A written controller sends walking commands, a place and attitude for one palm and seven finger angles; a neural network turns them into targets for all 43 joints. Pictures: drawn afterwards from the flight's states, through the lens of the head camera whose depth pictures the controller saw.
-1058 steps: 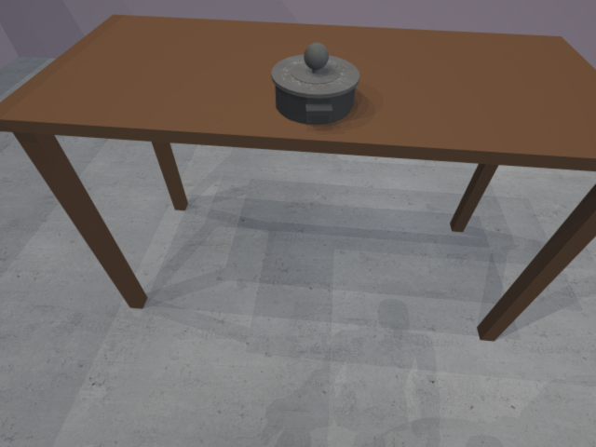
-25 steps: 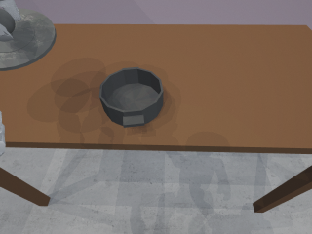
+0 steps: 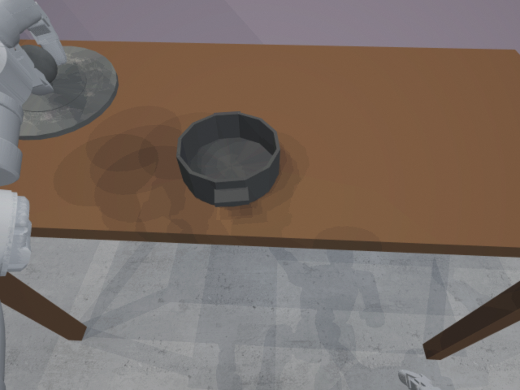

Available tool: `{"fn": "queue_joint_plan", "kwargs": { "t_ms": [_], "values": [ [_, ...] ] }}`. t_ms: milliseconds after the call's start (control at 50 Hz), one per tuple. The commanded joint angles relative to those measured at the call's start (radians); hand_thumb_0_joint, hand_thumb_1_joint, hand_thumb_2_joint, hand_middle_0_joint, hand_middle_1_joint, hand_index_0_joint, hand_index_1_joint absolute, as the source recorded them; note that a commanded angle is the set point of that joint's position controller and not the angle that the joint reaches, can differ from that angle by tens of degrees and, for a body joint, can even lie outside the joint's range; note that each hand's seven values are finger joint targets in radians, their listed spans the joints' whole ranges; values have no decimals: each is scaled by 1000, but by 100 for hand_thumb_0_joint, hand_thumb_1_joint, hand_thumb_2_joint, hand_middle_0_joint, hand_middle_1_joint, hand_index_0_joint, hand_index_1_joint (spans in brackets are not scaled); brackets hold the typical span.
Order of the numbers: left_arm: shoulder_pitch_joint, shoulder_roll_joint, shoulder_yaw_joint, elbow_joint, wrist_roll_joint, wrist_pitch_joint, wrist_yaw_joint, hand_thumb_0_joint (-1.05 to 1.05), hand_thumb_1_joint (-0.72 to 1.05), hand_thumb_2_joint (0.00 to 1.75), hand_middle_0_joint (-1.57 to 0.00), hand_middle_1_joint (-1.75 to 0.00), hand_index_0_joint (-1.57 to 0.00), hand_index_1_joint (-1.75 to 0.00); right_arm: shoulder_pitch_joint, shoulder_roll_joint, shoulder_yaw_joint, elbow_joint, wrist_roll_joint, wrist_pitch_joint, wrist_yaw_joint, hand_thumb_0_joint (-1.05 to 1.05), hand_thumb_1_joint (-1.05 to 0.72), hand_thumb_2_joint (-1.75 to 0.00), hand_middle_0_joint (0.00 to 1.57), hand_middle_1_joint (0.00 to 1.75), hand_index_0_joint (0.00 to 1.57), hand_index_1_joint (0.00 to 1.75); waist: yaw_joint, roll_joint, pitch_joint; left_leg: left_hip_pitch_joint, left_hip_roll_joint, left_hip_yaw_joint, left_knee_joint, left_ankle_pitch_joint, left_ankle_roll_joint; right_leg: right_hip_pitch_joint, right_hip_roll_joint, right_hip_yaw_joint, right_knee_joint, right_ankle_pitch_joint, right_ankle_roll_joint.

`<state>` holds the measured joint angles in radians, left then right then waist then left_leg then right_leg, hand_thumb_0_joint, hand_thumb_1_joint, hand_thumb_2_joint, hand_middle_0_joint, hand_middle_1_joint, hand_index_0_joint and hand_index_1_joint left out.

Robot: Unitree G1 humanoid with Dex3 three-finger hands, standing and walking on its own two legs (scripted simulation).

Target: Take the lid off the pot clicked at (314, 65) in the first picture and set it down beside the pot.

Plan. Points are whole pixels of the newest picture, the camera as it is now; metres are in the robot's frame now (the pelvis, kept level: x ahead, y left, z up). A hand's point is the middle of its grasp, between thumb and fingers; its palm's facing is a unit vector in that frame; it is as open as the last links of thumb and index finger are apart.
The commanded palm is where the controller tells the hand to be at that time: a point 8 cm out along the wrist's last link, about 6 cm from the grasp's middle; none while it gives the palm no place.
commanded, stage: lower the lid onto the table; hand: left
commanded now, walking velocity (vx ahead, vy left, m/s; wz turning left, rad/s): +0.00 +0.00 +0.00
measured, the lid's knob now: (34, 65) +0.47 +0.31 +0.26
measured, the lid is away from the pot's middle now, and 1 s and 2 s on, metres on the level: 0.25 0.23 0.23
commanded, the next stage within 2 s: none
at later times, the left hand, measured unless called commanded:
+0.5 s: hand (67, 82) +0.46 +0.27 +0.24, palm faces -0.24 -0.16 -0.96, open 7.8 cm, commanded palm +0.44 +0.28 +0.31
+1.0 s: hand (64, 110) +0.44 +0.29 +0.21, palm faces -0.32 -0.14 -0.94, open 7.8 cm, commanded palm +0.45 +0.29 +0.28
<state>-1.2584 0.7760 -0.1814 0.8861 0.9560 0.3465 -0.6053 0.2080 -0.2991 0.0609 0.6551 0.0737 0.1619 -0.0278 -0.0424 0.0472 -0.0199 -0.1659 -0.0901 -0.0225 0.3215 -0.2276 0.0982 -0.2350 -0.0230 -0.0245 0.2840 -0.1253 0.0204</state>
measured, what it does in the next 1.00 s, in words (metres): stands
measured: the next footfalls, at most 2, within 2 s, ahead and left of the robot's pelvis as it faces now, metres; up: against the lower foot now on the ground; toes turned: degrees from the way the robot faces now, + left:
none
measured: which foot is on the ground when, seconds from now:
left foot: down 0.00-1.00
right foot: down 0.00-1.00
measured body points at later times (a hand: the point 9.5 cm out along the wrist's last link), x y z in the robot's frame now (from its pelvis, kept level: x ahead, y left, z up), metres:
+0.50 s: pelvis +0.00 +0.00 +0.00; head +0.03 -0.01 +0.45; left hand +0.47 +0.27 +0.30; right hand +0.08 -0.26 -0.13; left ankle -0.05 +0.05 -0.75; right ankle +0.01 -0.14 -0.75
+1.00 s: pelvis -0.01 +0.00 +0.00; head +0.03 +0.00 +0.45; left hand +0.46 +0.29 +0.26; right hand +0.08 -0.27 -0.12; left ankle -0.05 +0.05 -0.75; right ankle +0.01 -0.14 -0.75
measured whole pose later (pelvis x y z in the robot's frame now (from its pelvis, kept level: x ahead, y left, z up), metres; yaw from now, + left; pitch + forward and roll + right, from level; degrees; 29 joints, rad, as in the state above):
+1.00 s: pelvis -0.01 +0.00 +0.00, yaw +0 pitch +5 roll -2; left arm -1.19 0.73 -0.20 0.99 0.94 0.20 -0.56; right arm 0.23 -0.30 0.05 0.70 0.07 0.16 -0.04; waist -0.06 0.03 -0.02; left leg -0.21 -0.08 -0.03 0.36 -0.24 0.09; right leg -0.26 -0.01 -0.03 0.29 -0.12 0.01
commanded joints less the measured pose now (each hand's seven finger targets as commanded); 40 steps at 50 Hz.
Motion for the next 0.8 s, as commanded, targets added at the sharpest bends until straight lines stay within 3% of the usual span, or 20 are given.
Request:
{"fn": "queue_joint_plan", "kwargs": {
  "t_ms": [0,80,120,140,180,220,280,320,340,360,380,420,440,500,520,540,620,700,720,780],
  "values": [
    [-655,249,44,-148,41,-25,70,0,70,89,-85,-105,-82,-105,-7,-150,-48,-79,-1,-25,-16,0,-90,-90,20,30,20,30,-33,47,-344,137,58,-39,3,497,-74,108,49,-18,6,131,-71],
    [-769,274,62,-285,39,-59,94,0,70,89,-85,-105,-82,-105,-3,-148,-54,-78,-5,-52,-18,0,-90,-90,20,30,20,30,-26,143,-506,240,57,-61,25,598,-91,135,56,-8,18,157,-75],
    [-727,199,10,-270,21,-57,95,0,70,89,-85,-105,-82,-105,7,-153,-59,-70,-3,-65,-15,0,-90,-90,20,30,20,30,-35,186,-493,271,61,-74,46,682,-110,97,66,-15,8,172,-78],
    [-752,217,38,-292,22,-61,93,0,70,89,-85,-105,-82,-105,20,-146,-59,-62,-6,-72,-12,0,-90,-90,20,30,20,30,-33,166,-503,284,66,-84,37,691,-108,98,66,-12,6,166,-73],
    [-620,235,69,-178,32,-57,92,0,70,89,-85,-105,-82,-105,24,-152,-59,-51,-9,-63,-11,0,-90,-90,20,30,20,30,-26,95,-440,221,62,-71,39,658,-96,107,63,-15,13,178,-74],
    [-551,191,37,-111,21,-63,84,0,70,89,-85,-105,-82,-105,30,-162,-60,-47,-3,-56,-7,0,-90,-90,20,30,20,30,-32,65,-365,148,58,-54,26,614,-100,112,61,-23,8,191,-76],
    [-590,192,47,-182,23,-75,86,0,70,89,-85,-105,-82,-105,19,-155,-62,-54,-10,-52,-2,0,-90,-90,20,30,20,30,-24,63,-422,187,61,-62,32,668,-93,127,58,-16,23,209,-73],
    [-545,227,74,-188,15,-78,88,0,70,89,-85,-105,-82,-105,21,-165,-66,-60,-8,-50,1,0,-90,-90,20,30,20,30,-18,61,-420,177,63,-58,41,707,-99,139,64,-16,23,238,-73],
    [-578,295,132,-237,29,-86,89,0,70,89,-85,-105,-82,-105,31,-163,-67,-65,-17,-49,0,0,-90,-90,20,30,20,30,-7,40,-474,185,61,-55,31,686,-87,171,58,-5,27,240,-68],
    [-539,296,131,-157,33,-89,89,0,70,89,-85,-105,-82,-105,17,-157,-60,-71,-14,-47,-4,0,-90,-90,20,30,20,30,-6,9,-419,138,55,-47,36,655,-75,175,57,-7,34,238,-70],
    [-523,342,165,-152,31,-96,90,0,70,89,-85,-105,-82,-105,26,-161,-60,-70,-12,-40,-4,0,-90,-90,20,30,20,30,3,-25,-426,111,54,-41,27,626,-70,207,52,-5,40,249,-66],
    [-500,331,147,-158,20,-106,91,0,70,89,-85,-105,-82,-105,14,-167,-62,-84,-6,-32,-4,0,-90,-90,20,30,20,30,1,5,-414,99,53,-33,32,632,-74,198,54,-8,42,261,-67],
    [-564,367,176,-223,31,-111,92,0,70,89,-85,-105,-82,-105,34,-162,-66,-86,-15,-29,-4,0,-90,-90,20,30,20,30,6,9,-476,125,55,-40,27,650,-72,223,50,4,45,263,-64],
    [-549,310,140,-233,21,-114,95,0,70,89,-85,-105,-82,-105,15,-154,-70,-98,-10,-29,-1,0,-90,-90,20,30,20,30,-4,64,-469,176,60,-51,53,721,-77,174,56,-1,46,259,-66],
    [-511,326,150,-232,14,-114,98,0,70,89,-85,-105,-82,-105,17,-165,-73,-98,-6,-30,3,0,-90,-90,20,30,20,30,0,97,-457,176,61,-49,64,744,-88,166,61,-3,43,268,-68],
    [-532,371,191,-273,22,-117,99,0,70,89,-85,-105,-82,-105,33,-161,-73,-102,-12,-30,4,0,-90,-90,20,30,20,30,5,89,-496,185,61,-53,58,740,-82,185,58,7,47,265,-65],
    [-481,245,87,-191,3,-116,95,0,70,89,-85,-105,-82,-105,17,-158,-72,-97,1,-18,2,0,-90,-90,20,30,20,30,-24,87,-386,137,57,-42,56,634,-81,132,62,-9,32,220,-69],
    [-534,301,130,-213,13,-127,105,0,70,89,-85,-105,-82,-105,23,-156,-69,-85,-6,-18,-9,0,-90,-90,20,30,20,30,-26,71,-430,151,51,-44,53,592,-68,148,62,-4,33,217,-71],
    [-533,269,94,-218,3,-127,104,0,70,89,-85,-105,-82,-105,21,-163,-71,-84,-1,-18,-8,0,-90,-90,20,30,20,30,-35,96,-420,151,52,-45,58,608,-80,136,66,-9,30,226,-72],
    [-559,257,87,-184,3,-134,105,0,70,89,-85,-105,-82,-105,30,-153,-69,-66,-3,-17,-13,0,-90,-90,20,30,20,30,-43,57,-412,148,52,-49,46,545,-71,129,65,-10,27,197,-69]
  ]
}}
